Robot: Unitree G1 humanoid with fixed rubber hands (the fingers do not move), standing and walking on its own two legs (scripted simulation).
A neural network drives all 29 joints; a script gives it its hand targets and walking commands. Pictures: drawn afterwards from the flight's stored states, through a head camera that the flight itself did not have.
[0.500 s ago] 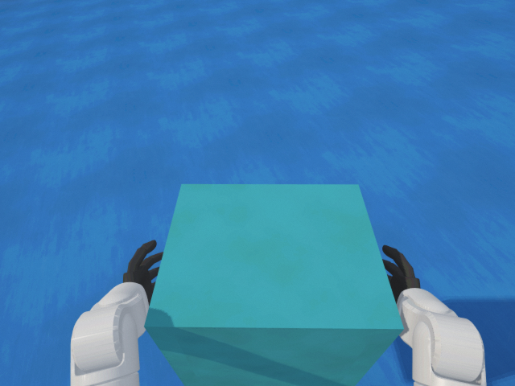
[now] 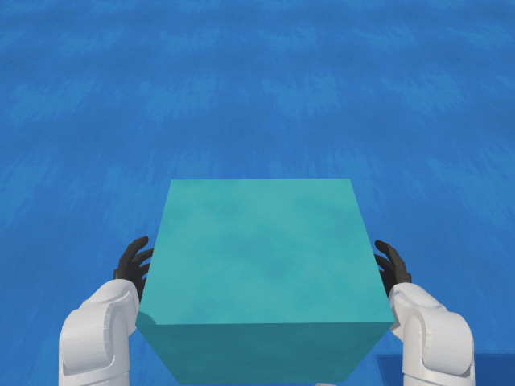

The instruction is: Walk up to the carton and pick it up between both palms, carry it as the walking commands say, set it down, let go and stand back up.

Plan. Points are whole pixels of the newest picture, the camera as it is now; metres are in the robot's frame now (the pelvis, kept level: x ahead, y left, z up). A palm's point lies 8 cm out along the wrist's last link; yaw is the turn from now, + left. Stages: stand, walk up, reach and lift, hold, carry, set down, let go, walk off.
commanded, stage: carry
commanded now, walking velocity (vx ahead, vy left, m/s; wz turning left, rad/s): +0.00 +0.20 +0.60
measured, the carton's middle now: (261, 285) +0.28 +0.01 -0.01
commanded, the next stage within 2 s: none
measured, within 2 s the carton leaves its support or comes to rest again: neither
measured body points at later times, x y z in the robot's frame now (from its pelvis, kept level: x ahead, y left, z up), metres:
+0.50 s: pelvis -0.03 +0.17 -0.01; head -0.03 +0.15 +0.44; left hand +0.16 +0.42 +0.07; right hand +0.28 +0.06 +0.06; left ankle -0.05 +0.32 -0.73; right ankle -0.01 -0.04 -0.72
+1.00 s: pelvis -0.10 +0.28 +0.02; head -0.09 +0.24 +0.46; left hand +0.01 +0.57 +0.09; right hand +0.21 +0.25 +0.06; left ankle -0.16 +0.38 -0.64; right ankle -0.05 +0.18 -0.72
